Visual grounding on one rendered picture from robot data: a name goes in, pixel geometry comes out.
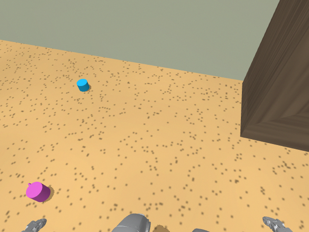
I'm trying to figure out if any left robot hand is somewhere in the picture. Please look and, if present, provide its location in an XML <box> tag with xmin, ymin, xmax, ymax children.
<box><xmin>22</xmin><ymin>218</ymin><xmax>47</xmax><ymax>232</ymax></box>

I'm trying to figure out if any right robot hand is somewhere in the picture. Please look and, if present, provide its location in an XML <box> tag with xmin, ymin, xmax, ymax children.
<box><xmin>263</xmin><ymin>217</ymin><xmax>292</xmax><ymax>232</ymax></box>

